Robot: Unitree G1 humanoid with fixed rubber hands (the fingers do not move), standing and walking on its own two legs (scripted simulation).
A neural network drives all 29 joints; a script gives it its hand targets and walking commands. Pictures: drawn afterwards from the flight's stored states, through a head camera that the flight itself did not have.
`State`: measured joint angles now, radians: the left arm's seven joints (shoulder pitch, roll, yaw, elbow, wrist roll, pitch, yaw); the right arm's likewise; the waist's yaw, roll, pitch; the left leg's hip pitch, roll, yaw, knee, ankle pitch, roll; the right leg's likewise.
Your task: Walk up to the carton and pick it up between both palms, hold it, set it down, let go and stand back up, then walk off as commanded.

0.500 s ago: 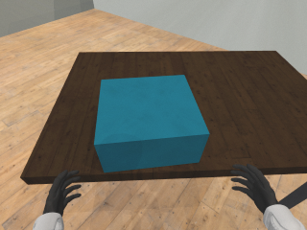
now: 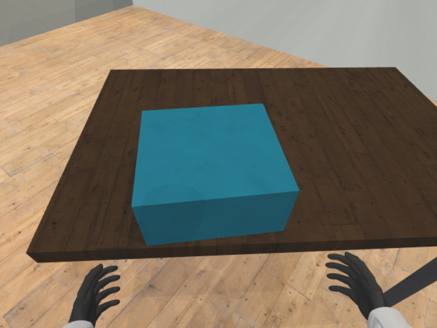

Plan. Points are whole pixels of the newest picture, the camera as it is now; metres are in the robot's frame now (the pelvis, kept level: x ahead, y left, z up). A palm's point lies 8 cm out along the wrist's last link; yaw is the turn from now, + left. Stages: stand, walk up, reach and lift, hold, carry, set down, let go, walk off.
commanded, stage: set down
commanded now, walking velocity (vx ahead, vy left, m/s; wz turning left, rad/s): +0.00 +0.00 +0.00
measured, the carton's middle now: (210, 168) +0.45 +0.06 +0.03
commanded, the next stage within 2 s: let go in 0.76 s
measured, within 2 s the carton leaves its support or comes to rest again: neither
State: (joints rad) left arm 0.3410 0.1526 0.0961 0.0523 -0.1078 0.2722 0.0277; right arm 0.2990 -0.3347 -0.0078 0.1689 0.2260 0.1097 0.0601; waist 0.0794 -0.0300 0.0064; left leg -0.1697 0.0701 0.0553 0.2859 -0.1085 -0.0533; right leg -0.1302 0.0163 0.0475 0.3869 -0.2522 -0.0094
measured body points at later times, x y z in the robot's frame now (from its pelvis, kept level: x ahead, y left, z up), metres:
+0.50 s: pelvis +0.01 +0.00 +0.00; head +0.03 +0.01 +0.45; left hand +0.15 +0.24 -0.07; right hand +0.19 -0.23 -0.06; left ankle +0.03 +0.16 -0.75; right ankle -0.03 -0.11 -0.75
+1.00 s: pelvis +0.02 +0.01 +0.00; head +0.04 +0.01 +0.45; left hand +0.16 +0.24 -0.10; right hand +0.19 -0.23 -0.09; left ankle +0.02 +0.16 -0.75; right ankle -0.03 -0.11 -0.75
